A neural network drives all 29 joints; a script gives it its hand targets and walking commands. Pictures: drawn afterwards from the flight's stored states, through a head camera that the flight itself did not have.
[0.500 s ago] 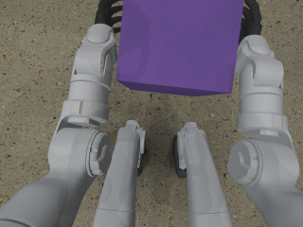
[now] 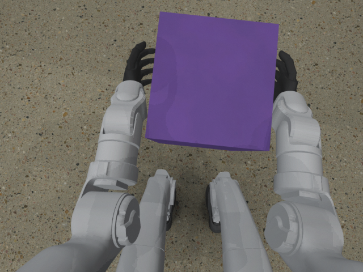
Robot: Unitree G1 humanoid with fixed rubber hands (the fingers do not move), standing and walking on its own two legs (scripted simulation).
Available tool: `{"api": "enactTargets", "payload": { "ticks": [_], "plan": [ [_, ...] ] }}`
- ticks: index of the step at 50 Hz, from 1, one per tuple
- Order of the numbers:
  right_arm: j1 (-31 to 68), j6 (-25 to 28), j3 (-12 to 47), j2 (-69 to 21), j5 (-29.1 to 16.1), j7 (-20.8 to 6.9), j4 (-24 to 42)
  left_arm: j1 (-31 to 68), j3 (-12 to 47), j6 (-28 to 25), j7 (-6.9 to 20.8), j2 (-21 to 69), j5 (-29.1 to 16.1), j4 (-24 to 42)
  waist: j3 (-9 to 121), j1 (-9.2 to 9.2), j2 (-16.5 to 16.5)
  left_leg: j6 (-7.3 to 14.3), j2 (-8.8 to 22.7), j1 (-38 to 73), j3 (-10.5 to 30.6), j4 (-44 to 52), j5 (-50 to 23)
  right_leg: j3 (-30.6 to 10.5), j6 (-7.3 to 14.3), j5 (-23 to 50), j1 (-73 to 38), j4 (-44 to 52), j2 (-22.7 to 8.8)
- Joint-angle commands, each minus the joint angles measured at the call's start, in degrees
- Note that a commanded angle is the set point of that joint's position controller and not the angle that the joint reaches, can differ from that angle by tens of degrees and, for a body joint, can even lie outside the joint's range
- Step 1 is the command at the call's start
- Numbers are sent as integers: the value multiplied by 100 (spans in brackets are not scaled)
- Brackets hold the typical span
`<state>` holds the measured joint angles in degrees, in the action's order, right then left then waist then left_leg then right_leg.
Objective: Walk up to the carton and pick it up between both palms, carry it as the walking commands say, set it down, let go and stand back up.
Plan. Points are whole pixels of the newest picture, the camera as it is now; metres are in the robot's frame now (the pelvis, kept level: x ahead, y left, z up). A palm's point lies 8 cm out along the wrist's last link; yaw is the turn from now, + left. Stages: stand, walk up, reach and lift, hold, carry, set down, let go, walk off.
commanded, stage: reach and lift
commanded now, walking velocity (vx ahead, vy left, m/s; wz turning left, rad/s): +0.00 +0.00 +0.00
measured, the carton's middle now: (204, 98) +0.46 -0.02 -0.10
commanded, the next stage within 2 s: none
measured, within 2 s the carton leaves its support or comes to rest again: neither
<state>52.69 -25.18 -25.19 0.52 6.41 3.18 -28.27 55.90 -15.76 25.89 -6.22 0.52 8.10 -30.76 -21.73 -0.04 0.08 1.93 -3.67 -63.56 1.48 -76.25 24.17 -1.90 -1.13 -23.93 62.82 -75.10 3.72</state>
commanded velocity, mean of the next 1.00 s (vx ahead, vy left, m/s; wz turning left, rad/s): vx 0.00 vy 0.00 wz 0.00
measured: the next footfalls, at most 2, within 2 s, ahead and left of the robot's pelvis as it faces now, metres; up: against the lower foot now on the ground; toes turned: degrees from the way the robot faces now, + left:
none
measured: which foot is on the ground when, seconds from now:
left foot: down 0.00-1.00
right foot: down 0.00-1.00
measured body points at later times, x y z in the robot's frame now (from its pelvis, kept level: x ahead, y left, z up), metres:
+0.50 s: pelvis +0.06 +0.01 +0.06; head +0.15 +0.02 +0.50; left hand +0.47 +0.13 +0.06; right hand +0.45 -0.16 +0.05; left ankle +0.12 +0.10 -0.60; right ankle +0.12 -0.12 -0.60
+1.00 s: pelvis +0.10 +0.00 +0.12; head +0.09 +0.01 +0.57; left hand +0.43 +0.13 +0.13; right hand +0.42 -0.16 +0.12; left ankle +0.12 +0.10 -0.60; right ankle +0.12 -0.12 -0.60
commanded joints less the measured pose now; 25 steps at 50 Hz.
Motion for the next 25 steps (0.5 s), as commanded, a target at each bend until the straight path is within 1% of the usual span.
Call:
{"api": "enactTargets", "payload": {
  "ticks": [1, 2, 3, 4, 5, 6, 7, 8, 9, 10, 11, 12, 13, 14, 15, 16, 17, 18, 19, 20, 21, 22, 23, 24, 25],
  "plan": [
    [3779, 166, 3965, -6649, -692, -1330, -113, 2960, 2834, -258, 1719, 6304, -749, -536, 9513, -106, 214, -25, -455, 2767, 305, 1446, -884, -293, 47, 942, -2476, 1312, 427],
    [3673, 191, 3856, -6823, -609, -1389, -406, 2754, 2705, -271, 1783, 6576, -679, -890, 9065, -89, 198, -79, -444, 2683, 260, 1516, -813, -260, 81, 750, -2319, 1453, 427],
    [3760, 186, 4014, -6912, -737, -1438, 5, 3057, 3006, -293, 1770, 6614, -915, -315, 9662, -205, 243, -118, -411, 3109, 259, 1643, -831, -273, 92, 845, -2763, 1547, 498],
    [3922, 172, 3790, -6765, -662, -1481, -418, 2916, 2694, -255, 1789, 6514, -709, -827, 8888, -114, 127, -78, -357, 2919, 327, 1733, -551, -223, 109, 510, -2156, 1553, 387],
    [3450, 216, 3749, -6844, -544, -1531, -408, 3013, 2963, -274, 1753, 6972, -770, -539, 9150, -284, -292, -169, -363, 3287, 359, 1782, -773, -177, 164, 701, -2193, 1581, 456],
    [4059, 272, 4027, -6715, -768, -1590, 122, 2957, 2954, -314, 1751, 6901, -829, -527, 9444, -62, -235, -185, -365, 3497, 398, 1731, -939, -192, 164, 750, -2135, 1539, 460],
    [3894, 306, 3916, -6756, -691, -1584, 95, 2827, 2948, -315, 1715, 7168, -816, -516, 9083, -215, -76, -153, -318, 3584, 466, 1831, -1089, -104, 157, 858, -2070, 1686, 457],
    [3983, 318, 4024, -6865, -767, -1587, 119, 2924, 2974, -347, 1726, 7231, -874, -417, 9041, -170, -270, -136, -367, 3628, 491, 1843, -1049, -157, 151, 816, -2174, 1669, 396],
    [3700, 263, 3920, -7069, -690, -1599, -75, 2956, 3069, -380, 1697, 7156, -869, -66, 9195, -187, -123, -155, -344, 3865, 486, 1990, -1290, -101, 158, 1070, -2409, 1785, 450],
    [3579, 273, 3904, -7029, -711, -1622, -247, 2652, 2873, -385, 1700, 7191, -827, -394, 8803, -117, -55, -110, -311, 3719, 515, 1945, -1157, -133, 149, 864, -2140, 1759, 412],
    [3581, 317, 4134, -6990, -800, -1615, 355, 2744, 3248, -388, 1702, 7276, -920, 47, 9435, -247, -245, -155, -391, 4049, 483, 1960, -1509, -188, 155, 1283, -2662, 1829, 438],
    [3435, 227, 3532, -6654, -440, -1609, -396, 2081, 2335, -234, 1731, 6990, -424, -1270, 7754, -106, -121, -109, -319, 3128, 401, 2111, -767, -186, 159, 527, -1999, 1983, 349],
    [3448, 198, 3583, -7049, -457, -1663, -514, 2244, 2324, -320, 1744, 7160, -424, -1007, 7584, -6, -67, -53, -333, 3243, 449, 2175, -439, -174, 166, 147, -1916, 1999, 328],
    [3270, 151, 3473, -6962, -370, -1697, -518, 1997, 2348, -230, 1747, 7253, -435, -1081, 7288, -96, 2, -85, -248, 3474, 493, 2382, -483, -119, 194, 186, -1888, 2175, 348],
    [2753, 51, 2913, -7009, -85, -1686, -1307, 1892, 1927, -163, 1761, 7012, -166, -1461, 6475, -139, -36, -60, -266, 3028, 395, 2499, -133, -128, 206, -84, -1768, 2313, 281],
    [2416, -35, 2796, -7078, -49, -1714, -1283, 1341, 1808, -88, 1789, 7145, -102, -1522, 6289, -117, 28, -69, -202, 3222, 494, 2625, -441, -84, 204, 180, -1928, 2331, 297],
    [2021, -5, 2407, -6848, 270, -1718, -1594, 1249, 1476, -60, 1781, 7108, 147, -1805, 5752, -233, -145, -76, -208, 3140, 424, 2674, -256, -92, 221, 3, -1592, 2423, 275],
    [2184, -39, 2789, -7175, 6, -1725, -1130, 1376, 1790, -66, 1796, 7425, -99, -1313, 6550, -160, -40, -91, -302, 3455, 341, 2766, -399, -151, 229, 75, -2623, 2624, 290],
    [1964, -169, 2329, -6933, 286, -1744, -1504, 913, 1243, 36, 1849, 7053, 212, -1817, 5586, -121, -110, -38, -246, 3158, 400, 2889, -77, -117, 206, -156, -1986, 2599, 268],
    [2253, -107, 2554, -7013, 130, -1777, -1097, 1245, 1538, -34, 1861, 7232, -1, -1417, 6105, -203, -101, -87, -259, 3698, 410, 2982, -438, -104, 210, 269, -2365, 2721, 292],
    [1806, -153, 2315, -6982, 272, -1785, -1310, 919, 1513, 26, 1867, 7241, 1, -1448, 5942, -317, -176, -98, -210, 3855, 485, 3073, -554, -146, 243, 316, -2300, 2748, 255],
    [1624, -108, 2554, -7017, 237, -1807, -1160, 1121, 1854, -51, 1844, 7360, -133, -1025, 6329, -384, -69, -155, -167, 4193, 451, 3039, -995, -220, 261, 612, -2650, 2871, 300],
    [1489, -140, 2570, -6956, 144, -1803, -907, 707, 1879, 22, 1861, 7339, -123, -1093, 6256, -378, -258, -219, -164, 4325, 485, 3100, -1411, -211, 235, 1120, -2706, 2856, 322],
    [1629, -98, 2845, -7075, 129, -1783, -851, 752, 1845, -82, 1868, 7175, -69, -997, 6292, -243, -36, -152, -233, 4265, 391, 3010, -1628, -240, 209, 1328, -2892, 2912, 306],
    [1524, -46, 2909, -7160, -9, -1747, -492, 652, 2076, -87, 1875, 7326, -189, -878, 6505, -327, -212, -147, -229, 4534, 447, 3112, -2014, -224, 167, 1657, -2975, 2951, 284]
  ]
}}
